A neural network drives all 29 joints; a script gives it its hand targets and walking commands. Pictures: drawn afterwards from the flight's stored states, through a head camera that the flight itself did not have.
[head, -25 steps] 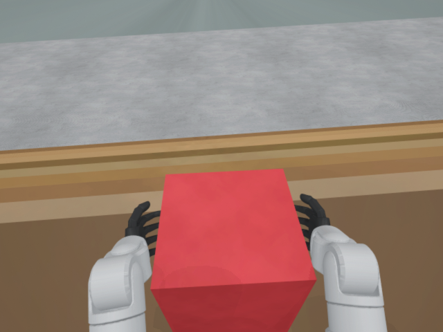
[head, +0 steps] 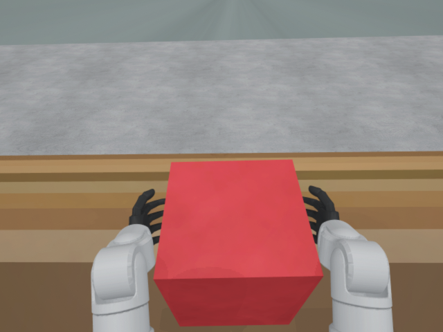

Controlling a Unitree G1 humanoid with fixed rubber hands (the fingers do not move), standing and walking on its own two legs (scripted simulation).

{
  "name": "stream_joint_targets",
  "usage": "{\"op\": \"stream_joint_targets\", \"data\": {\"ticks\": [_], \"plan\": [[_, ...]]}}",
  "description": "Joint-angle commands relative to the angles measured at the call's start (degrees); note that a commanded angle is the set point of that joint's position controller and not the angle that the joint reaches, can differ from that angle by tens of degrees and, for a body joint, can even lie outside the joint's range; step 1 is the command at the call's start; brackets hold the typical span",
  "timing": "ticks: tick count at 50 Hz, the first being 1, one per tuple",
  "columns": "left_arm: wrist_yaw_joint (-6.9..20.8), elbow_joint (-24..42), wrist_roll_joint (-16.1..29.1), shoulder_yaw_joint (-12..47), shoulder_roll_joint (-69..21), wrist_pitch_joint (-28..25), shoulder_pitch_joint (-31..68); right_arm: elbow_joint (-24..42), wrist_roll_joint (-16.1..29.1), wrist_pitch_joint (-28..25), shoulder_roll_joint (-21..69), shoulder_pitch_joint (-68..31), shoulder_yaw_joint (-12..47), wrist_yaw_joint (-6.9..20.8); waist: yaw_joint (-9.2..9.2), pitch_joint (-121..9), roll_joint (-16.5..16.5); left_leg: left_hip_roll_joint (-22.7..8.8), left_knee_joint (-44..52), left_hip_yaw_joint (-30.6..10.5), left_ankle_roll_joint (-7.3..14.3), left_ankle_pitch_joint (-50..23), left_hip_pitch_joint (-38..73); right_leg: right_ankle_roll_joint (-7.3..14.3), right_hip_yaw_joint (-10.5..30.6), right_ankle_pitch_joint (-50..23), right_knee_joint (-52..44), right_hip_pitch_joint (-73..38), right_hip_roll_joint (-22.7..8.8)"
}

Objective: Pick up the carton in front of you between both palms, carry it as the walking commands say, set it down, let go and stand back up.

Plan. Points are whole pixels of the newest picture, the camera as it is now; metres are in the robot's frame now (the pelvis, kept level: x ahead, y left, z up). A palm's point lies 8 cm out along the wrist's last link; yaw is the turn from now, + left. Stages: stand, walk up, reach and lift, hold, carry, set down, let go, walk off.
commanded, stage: carry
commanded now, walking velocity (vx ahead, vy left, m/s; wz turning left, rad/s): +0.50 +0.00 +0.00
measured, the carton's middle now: (233, 247) +0.28 +0.01 +0.03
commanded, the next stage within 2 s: none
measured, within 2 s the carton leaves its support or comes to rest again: neither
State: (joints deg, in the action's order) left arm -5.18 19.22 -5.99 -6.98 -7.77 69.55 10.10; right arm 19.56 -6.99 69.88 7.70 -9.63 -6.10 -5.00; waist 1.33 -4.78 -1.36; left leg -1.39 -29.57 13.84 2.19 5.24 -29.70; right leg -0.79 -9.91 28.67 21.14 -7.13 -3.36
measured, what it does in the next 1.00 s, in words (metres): walks ahead: left foot, then right foot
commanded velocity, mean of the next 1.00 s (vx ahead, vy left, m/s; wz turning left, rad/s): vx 0.50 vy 0.00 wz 0.00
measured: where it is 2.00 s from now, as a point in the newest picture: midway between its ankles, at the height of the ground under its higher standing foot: (211, 212)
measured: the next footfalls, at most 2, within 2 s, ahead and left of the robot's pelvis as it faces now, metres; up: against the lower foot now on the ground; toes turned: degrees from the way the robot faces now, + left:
left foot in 0.02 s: +0.20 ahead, +0.09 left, +0.00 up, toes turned +11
right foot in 0.54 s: +0.50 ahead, -0.06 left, +0.00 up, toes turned -5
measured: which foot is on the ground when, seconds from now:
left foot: up 0.00-0.00, down 0.02-0.56, up 0.58-1.00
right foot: down 0.00-0.04, up 0.06-0.52, down 0.54-1.00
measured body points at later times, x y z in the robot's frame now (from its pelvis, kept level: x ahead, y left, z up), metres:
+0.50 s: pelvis +0.30 +0.02 +0.00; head +0.32 +0.02 +0.45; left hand +0.67 +0.17 +0.13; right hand +0.67 -0.14 +0.13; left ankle +0.16 +0.08 -0.72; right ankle +0.45 -0.08 -0.70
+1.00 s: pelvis +0.60 +0.02 -0.03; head +0.64 +0.01 +0.42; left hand +0.98 +0.18 +0.10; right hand +0.99 -0.13 +0.10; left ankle +0.73 +0.14 -0.71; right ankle +0.46 -0.05 -0.72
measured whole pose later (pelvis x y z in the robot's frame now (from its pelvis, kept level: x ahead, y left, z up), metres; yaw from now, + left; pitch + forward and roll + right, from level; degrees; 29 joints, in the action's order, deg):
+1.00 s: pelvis +0.60 +0.02 -0.03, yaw -1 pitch +4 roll +0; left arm -8.1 -2.2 -3.1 -12.1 -2.1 66.6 40.7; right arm 2.3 -4.3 69.2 1.3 -38.4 -14.9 -7.5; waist 4.8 1.6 0.6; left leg -1.5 -47.4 1.0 2.1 -6.4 -39.7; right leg 4.2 -4.8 36.8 45.1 11.8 2.5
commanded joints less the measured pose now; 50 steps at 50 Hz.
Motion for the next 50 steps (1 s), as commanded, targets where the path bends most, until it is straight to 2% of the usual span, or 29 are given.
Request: {"op": "stream_joint_targets", "data": {"ticks": [1,2,3,4,6,8,12,15,20,22,24,25,26,27,28,29,30,32,33,36,39,41,42,45,46,47,48,49,50], "plan": [[15.92,3.88,24.17,42.03,-47.29,0.21,31.85,2.25,23.35,-0.86,49.81,-30.8,40.92,13.57,-4.28,-15.69,-2.16,-1.83,1.56,-5.57,1.2,9.11,34.97,2.68,-2.66,-41.67,28.13,18.85,-4.21],[15.47,3.6,24.64,42.61,-47.61,0.54,33.0,0.92,22.98,-1.01,48.04,-31.85,40.38,13.73,-3.52,-20.26,13.46,-19.63,11.27,-37.84,9.79,23.02,43.63,0.51,0.33,-17.68,46.73,33.74,3.11],[15.15,2.73,24.37,42.28,-46.95,0.38,34.24,0.11,24.43,-1.09,48.55,-32.51,40.55,13.89,-3.56,-19.98,15.93,-22.56,18.13,-47.84,13.33,19.97,42.64,1.55,7.72,-2.34,56.65,41.06,5.39],[14.76,1.4,24.53,42.07,-48.17,-0.03,35.76,1.09,25.58,-1.31,48.79,-35.04,41.09,14.0,-3.36,-18.95,12.92,-21.79,16.3,-40.97,12.54,14.85,40.36,3.17,10.96,-3.52,60.3,43.23,1.34],[14.11,-0.92,24.52,41.61,-49.46,-1.27,38.5,0.26,27.32,-2.07,50.24,-40.41,42.49,14.01,-3.14,-18.26,3.73,-18.17,12.73,-29.83,9.32,3.45,34.13,4.56,11.09,-7.84,57.22,43.58,-1.66],[13.19,-3.72,23.52,41.27,-49.6,-2.43,40.05,-1.33,28.3,-3.02,50.63,-44.48,43.08,14.07,-2.78,-19.0,5.16,-16.0,13.06,-22.95,7.52,3.39,30.25,4.39,10.3,-10.94,52.42,41.91,-2.31],[11.4,-8.67,22.11,39.84,-48.26,-3.96,44.94,-6.63,29.25,-4.34,49.16,-50.08,41.52,14.21,-2.73,-17.75,6.99,-14.46,12.38,-17.04,8.61,-0.69,29.71,3.3,7.24,-12.84,46.05,46.44,-1.65],[10.44,-10.99,22.89,38.61,-47.16,-3.85,51.52,-10.02,29.78,-4.35,47.59,-55.17,39.0,13.66,-3.78,-15.79,7.54,-13.76,10.1,-15.36,9.44,-7.51,32.93,3.0,5.54,-16.36,40.1,52.04,-1.64],[9.84,-17.16,24.39,35.2,-46.93,-2.2,60.39,-16.87,28.98,-2.88,46.44,-61.88,33.65,12.39,-5.35,-12.85,8.26,-11.7,5.14,-12.5,9.5,-18.43,35.52,4.62,2.12,-20.89,28.29,52.63,0.62],[9.9,-20.32,24.64,33.29,-47.36,-1.81,63.09,-19.87,28.75,-2.47,46.95,-64.7,31.69,12.08,-5.39,-10.79,7.35,-9.51,3.72,-10.28,8.08,-24.91,33.11,5.46,0.27,-24.75,19.22,47.85,2.75],[10.07,-22.73,24.93,31.05,-48.17,-1.36,65.77,-22.3,28.84,-2.19,48.07,-67.87,30.16,11.71,-4.21,-11.36,9.81,-9.51,1.1,-8.48,6.5,-31.91,32.29,6.86,-1.65,-24.78,13.52,39.24,5.14],[10.25,-23.97,25.07,29.68,-48.56,-1.15,66.45,-23.13,28.73,-2.1,48.81,-69.25,29.48,11.53,-1.98,-13.95,11.42,-9.65,-4.17,-6.33,5.09,-40.32,30.52,7.38,-3.24,-22.83,14.9,30.32,7.38],[10.48,-24.86,25.21,28.64,-49.38,-1.11,67.05,-23.91,28.9,-1.98,49.98,-70.39,29.01,11.41,1.55,-18.08,9.23,-7.98,-14.39,-3.46,3.12,-41.52,29.75,7.57,-3.51,-23.61,10.45,20.76,8.44],[10.85,-25.46,25.51,27.76,-50.31,-1.03,67.57,-23.91,29.07,-1.96,50.81,-72.21,28.65,11.3,4.38,-22.67,3.78,-6.19,-27.61,-3.92,1.69,-28.41,22.38,7.37,4.31,-26.16,10.62,8.18,2.27],[11.09,-26.35,25.65,26.55,-49.86,-0.98,69.37,-24.82,28.95,-1.67,53.28,-71.65,28.36,11.27,1.91,-26.62,-9.07,2.29,-38.03,-6.97,0.73,11.78,7.59,11.67,28.77,-35.6,9.57,-4.54,-12.09],[11.5,-27.07,26.39,26.66,-51.71,-1.15,69.39,-24.16,28.57,-1.48,52.56,-72.38,27.21,11.07,2.18,-29.83,-17.48,8.22,-50.1,-13.85,0.27,27.38,-4.41,18.71,43.7,-32.76,4.26,-12.03,-16.0],[12.02,-25.51,27.69,27.23,-53.91,-1.24,70.85,-23.75,28.06,-1.53,53.95,-74.14,27.35,10.69,2.28,-27.4,-13.94,5.02,-53.79,-17.28,1.2,25.76,-8.95,18.74,39.8,-35.45,4.45,-11.45,-16.04],[12.65,-20.26,30.4,29.16,-58.45,-1.46,75.78,-20.85,27.42,-1.79,56.43,-75.73,27.11,9.66,1.96,-23.85,-3.59,0.34,-46.36,-17.17,1.32,20.87,-9.78,14.9,28.94,-44.95,6.47,-4.75,-13.36],[12.73,-18.1,31.64,30.11,-59.79,-1.48,77.19,-19.44,27.19,-1.91,56.98,-75.16,26.98,9.1,2.0,-23.8,-2.42,-0.46,-42.36,-16.53,0.96,19.3,-8.71,13.78,25.81,-46.43,6.8,-3.13,-12.12],[12.49,-13.75,32.58,31.49,-60.24,-1.7,76.11,-16.48,25.87,-2.46,57.06,-70.99,27.92,7.89,2.1,-26.19,-3.4,-0.92,-34.45,-15.38,-0.24,17.86,-6.76,12.79,21.81,-55.34,9.51,-4.74,-11.08],[12.24,-10.58,31.68,32.97,-58.76,-1.71,73.15,-13.63,23.92,-3.0,55.47,-67.76,29.55,7.36,3.21,-26.98,-4.09,0.14,-28.1,-12.63,-0.31,16.97,-10.51,14.49,19.56,-60.77,11.47,-7.54,-10.89],[12.17,-9.38,31.06,34.59,-56.86,-1.86,71.55,-11.87,23.3,-3.24,53.89,-67.5,31.33,7.26,3.53,-27.3,-5.34,0.77,-27.46,-11.02,0.25,13.52,-10.13,14.11,16.66,-64.7,13.42,-6.21,-9.7],[12.14,-9.58,30.57,35.17,-55.65,-1.85,70.87,-11.06,23.23,-3.32,52.72,-67.91,32.29,7.3,3.37,-28.62,-6.7,0.33,-34.59,-10.76,1.2,6.38,-10.91,13.77,15.95,-66.33,16.9,-6.94,-9.79],[12.37,-13.04,28.74,35.59,-53.15,-1.66,67.86,-12.43,23.58,-2.7,50.1,-67.24,33.86,8.02,3.43,-24.96,-6.03,-0.34,-35.72,-12.12,1.92,6.87,-19.31,13.31,17.38,-63.98,20.52,-10.73,-9.44],[12.53,-14.4,28.1,35.2,-52.1,-1.66,65.9,-13.6,24.0,-2.44,50.1,-68.13,34.25,8.5,7.49,-21.27,-3.84,0.19,-27.6,-13.12,0.58,-0.39,-31.98,10.85,18.34,-54.13,22.68,-21.78,-6.69],[12.59,-16.27,27.41,34.82,-51.1,-1.71,64.88,-15.37,24.14,-2.07,49.77,-67.62,34.16,9.05,9.01,-19.93,-4.55,-0.09,-23.35,-13.25,0.11,-3.1,-33.61,11.2,20.43,-52.11,24.55,-22.9,-6.44],[12.68,-18.15,27.12,34.68,-50.47,-1.64,64.67,-17.25,24.01,-1.81,49.28,-67.25,33.57,9.53,9.07,-18.53,-4.82,0.0,-20.18,-13.25,-0.17,-6.39,-33.49,11.68,21.08,-51.63,26.25,-21.59,-6.39],[12.84,-19.66,27.38,34.8,-50.49,-1.64,65.1,-19.38,23.02,-1.57,48.35,-66.45,32.5,9.94,8.44,-15.41,-0.31,-0.36,-8.49,-13.21,-0.64,-19.74,-24.58,10.28,16.73,-41.91,26.98,-10.95,-3.93],[13.02,-21.45,28.17,34.42,-50.66,-1.57,65.85,-21.33,22.44,-1.2,47.77,-66.07,30.74,10.12,7.12,-13.89,0.52,0.92,0.11,-10.44,-0.9,-29.59,-12.48,9.42,12.31,-32.69,26.17,-0.01,-1.69]]}}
